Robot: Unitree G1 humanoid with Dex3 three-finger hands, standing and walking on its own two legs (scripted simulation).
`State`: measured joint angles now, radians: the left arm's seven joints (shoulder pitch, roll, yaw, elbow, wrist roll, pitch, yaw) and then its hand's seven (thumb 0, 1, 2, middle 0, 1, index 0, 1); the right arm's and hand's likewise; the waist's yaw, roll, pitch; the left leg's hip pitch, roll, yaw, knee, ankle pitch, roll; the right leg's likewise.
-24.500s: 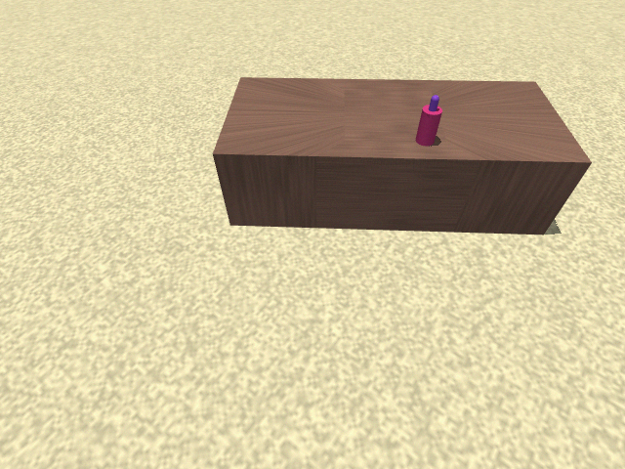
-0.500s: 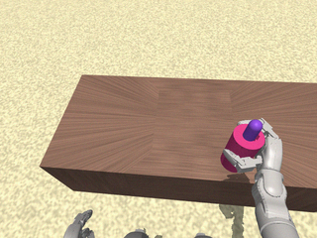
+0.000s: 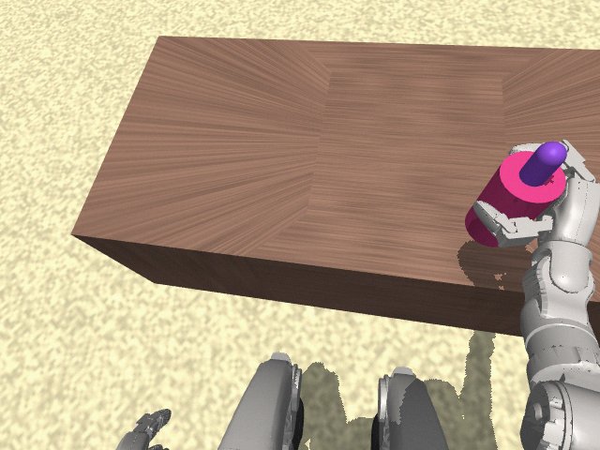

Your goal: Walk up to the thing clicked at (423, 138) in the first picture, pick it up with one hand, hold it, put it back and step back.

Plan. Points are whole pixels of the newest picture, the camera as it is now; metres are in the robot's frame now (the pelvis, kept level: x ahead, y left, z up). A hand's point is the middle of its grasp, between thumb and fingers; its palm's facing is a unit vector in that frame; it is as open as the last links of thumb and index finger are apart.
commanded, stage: crouch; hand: right
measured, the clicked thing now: (517, 193) +0.45 -0.21 +0.01
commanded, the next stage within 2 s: lower in 0.56 s
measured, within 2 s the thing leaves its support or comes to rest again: rests again in 1.16 s
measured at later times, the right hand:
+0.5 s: hand (503, 197) +0.48 -0.22 -0.06, palm faces +0.27 +0.96 -0.01, open 10.0 cm
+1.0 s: hand (487, 211) +0.49 -0.22 -0.13, palm faces +0.26 +0.96 -0.02, open 10.0 cm
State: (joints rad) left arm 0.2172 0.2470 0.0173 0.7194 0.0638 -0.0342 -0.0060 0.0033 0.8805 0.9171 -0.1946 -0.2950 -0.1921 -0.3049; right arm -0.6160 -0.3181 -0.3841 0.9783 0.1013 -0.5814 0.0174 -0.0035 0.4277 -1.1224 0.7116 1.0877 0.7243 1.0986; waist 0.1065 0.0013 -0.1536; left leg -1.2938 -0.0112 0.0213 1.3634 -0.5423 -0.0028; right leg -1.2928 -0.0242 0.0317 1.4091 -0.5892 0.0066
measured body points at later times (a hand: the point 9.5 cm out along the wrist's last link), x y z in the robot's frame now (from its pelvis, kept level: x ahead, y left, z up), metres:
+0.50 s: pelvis -0.02 +0.00 -0.06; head +0.16 -0.03 +0.35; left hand +0.05 +0.27 -0.18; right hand +0.46 -0.27 -0.05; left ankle +0.05 +0.12 -0.59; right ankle +0.03 -0.12 -0.59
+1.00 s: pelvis -0.03 +0.00 -0.11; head +0.18 -0.03 +0.28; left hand +0.03 +0.28 -0.23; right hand +0.47 -0.27 -0.12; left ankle +0.05 +0.12 -0.59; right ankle +0.03 -0.12 -0.59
